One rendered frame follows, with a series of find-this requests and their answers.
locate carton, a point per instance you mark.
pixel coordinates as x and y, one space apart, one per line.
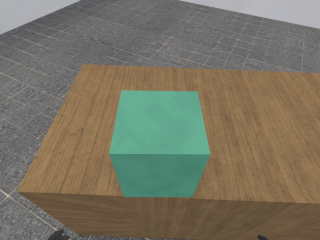
159 146

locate robot left hand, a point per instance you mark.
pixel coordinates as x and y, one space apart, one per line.
57 235

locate pedestal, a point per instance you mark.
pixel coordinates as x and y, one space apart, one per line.
262 176

